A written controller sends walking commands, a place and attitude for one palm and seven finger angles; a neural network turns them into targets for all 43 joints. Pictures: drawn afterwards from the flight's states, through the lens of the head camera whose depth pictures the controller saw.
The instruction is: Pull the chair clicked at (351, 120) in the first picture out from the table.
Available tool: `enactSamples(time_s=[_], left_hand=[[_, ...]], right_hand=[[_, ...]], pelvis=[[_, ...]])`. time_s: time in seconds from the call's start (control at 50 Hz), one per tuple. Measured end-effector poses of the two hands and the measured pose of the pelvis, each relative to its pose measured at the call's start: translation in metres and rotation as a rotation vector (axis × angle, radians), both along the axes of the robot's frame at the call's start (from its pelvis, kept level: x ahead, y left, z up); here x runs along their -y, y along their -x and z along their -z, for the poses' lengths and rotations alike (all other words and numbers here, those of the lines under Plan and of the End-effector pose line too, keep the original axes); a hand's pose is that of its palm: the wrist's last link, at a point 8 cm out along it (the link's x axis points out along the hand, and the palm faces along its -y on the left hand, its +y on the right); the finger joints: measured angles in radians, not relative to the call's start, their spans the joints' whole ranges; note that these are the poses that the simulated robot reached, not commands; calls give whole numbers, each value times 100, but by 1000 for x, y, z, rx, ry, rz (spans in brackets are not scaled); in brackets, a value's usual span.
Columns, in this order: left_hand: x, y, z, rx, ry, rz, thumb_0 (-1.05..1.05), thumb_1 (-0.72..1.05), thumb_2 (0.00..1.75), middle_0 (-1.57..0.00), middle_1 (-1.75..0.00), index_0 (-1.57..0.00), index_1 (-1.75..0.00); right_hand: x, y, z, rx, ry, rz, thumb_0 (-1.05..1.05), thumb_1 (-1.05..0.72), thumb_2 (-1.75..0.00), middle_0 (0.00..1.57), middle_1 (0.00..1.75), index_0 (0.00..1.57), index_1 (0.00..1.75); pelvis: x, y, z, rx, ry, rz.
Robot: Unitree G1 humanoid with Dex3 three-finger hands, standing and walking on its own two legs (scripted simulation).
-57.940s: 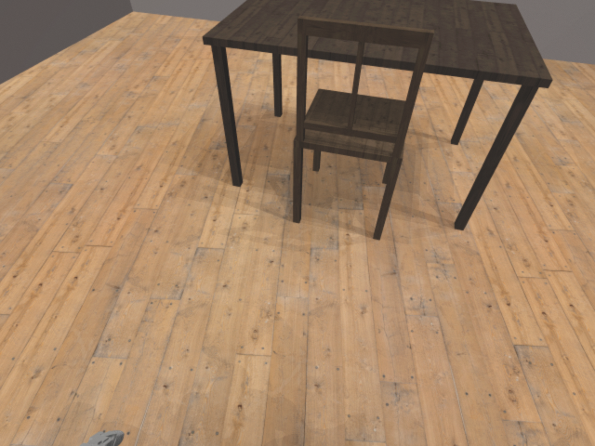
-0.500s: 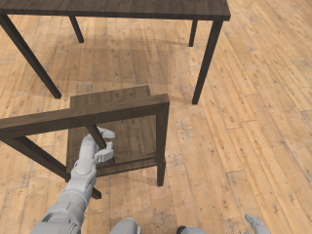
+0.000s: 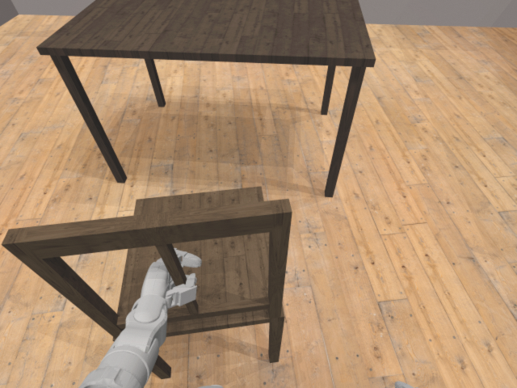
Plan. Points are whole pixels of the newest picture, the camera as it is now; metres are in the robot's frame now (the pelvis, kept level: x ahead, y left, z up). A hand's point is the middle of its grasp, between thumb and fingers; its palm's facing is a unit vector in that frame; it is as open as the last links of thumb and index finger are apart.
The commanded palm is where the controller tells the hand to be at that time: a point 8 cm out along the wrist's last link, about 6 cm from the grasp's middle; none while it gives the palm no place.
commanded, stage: stop walking, hand still on the chair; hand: left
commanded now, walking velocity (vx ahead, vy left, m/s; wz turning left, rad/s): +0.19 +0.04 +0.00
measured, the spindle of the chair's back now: (180, 281) +0.32 +0.16 -0.07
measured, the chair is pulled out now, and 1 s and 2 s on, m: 0.68 0.71 0.71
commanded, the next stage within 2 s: open the thumb and straighten the fingers in 1.00 s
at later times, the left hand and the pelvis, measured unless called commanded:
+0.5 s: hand (184, 309) +0.26 +0.14 -0.06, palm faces -0.02 -0.98 -0.18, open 5.0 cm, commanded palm +0.25 +0.19 -0.05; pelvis +0.01 +0.01 +0.01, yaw -2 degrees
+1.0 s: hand (185, 308) +0.26 +0.14 -0.06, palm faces +0.02 -0.98 -0.17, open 5.1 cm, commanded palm +0.24 +0.19 -0.05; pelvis +0.03 +0.00 +0.01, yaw -1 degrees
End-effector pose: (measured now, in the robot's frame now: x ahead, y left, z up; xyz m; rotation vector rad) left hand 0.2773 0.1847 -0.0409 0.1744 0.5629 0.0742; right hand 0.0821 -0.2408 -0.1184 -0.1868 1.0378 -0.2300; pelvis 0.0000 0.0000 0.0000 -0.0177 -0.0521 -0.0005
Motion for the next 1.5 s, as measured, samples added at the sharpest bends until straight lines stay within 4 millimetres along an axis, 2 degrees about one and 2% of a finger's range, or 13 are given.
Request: enactSamples(time_s=[0.08, 0.16, 0.36, 0.44, 0.52, 0.72, 0.82, 0.98, 1.18, 1.28, 1.38, 1.5], left_hand=[[0, 16, 1, 7, -2, 27, 3, 72, 83, -29, -122, -50, -145], [-3, 25, 2, 23, 2, 59, 2, 71, 83, -29, -126, -50, -145], [-7, 33, 2, 32, 12, 76, 2, 72, 83, -28, -129, -50, -145], [-7, 34, 2, 25, 9, 60, 2, 72, 84, -29, -128, -50, -145], [-6, 34, 1, 18, 8, 45, 3, 72, 84, -29, -127, -50, -145], [-5, 35, 1, 7, 8, 19, 4, 72, 85, -30, -126, -50, -145], [-5, 35, 0, 3, 9, 8, 4, 72, 85, -29, -126, -50, -145], [-5, 35, 0, 1, 10, 3, 4, 72, 85, -29, -126, -50, -145], [-6, 33, 3, 1, 44, 5, 4, 71, 83, -30, -128, -50, -145], [-9, 29, 1, 40, 52, 40, 3, 53, 73, -38, -136, -50, -145], [-13, 24, 0, 41, 26, 51, 1, 13, 53, -43, -138, -49, -142], [-16, 19, 4, 7, 23, 16, 0, -28, 33, -40, -121, -42, -122]], right_hand=[[8, 9, -2, 20, 43, 26, 1, -91, -90, 21, 30, 20, 30], [6, 10, -6, 52, 67, 44, 1, -91, -90, 20, 30, 20, 30], [-31, -15, -20, 128, -2, -16, 1, -91, -90, 20, 30, 20, 30], [-37, -27, -20, 139, -27, -46, 1, -91, -90, 21, 30, 20, 30], [-33, -39, -21, 147, -26, -54, 1, -90, -90, 21, 30, 20, 30], [-6, -64, -29, 163, 27, -48, 1, -91, -90, 21, 30, 20, 30], [1, -73, -33, 174, 41, -43, 1, -91, -90, 20, 30, 20, 30], [-1, -80, -35, 175, 35, -46, 1, -91, -90, 20, 30, 20, 30], [-8, -77, -32, 183, -16, -33, 1, -91, -90, 20, 30, 20, 30], [-3, -81, -32, 236, -16, -38, 1, -90, -90, 21, 30, 20, 30], [-1, -93, -25, 276, -8, -48, 1, -91, -90, 20, 30, 20, 30], [-6, -113, -19, 313, -8, -64, 1, -91, -90, 20, 30, 20, 30]], pelvis=[[-8, 0, 2, 31, -3, 5], [-17, -2, 3, 42, 2, 13], [-20, -3, -5, 21, -8, 25], [-17, -7, -6, 13, -7, 29], [-14, -13, -8, 6, -5, 30], [-7, -27, -10, 0, -5, 24], [-3, -30, -10, -1, -4, 22], [0, -33, -11, -3, -2, 19], [-2, -32, -7, -27, -7, 10], [-5, -31, 3, -71, -8, 13], [-10, -35, 12, -116, -9, 16], [-10, -46, 21, -160, -11, 13]])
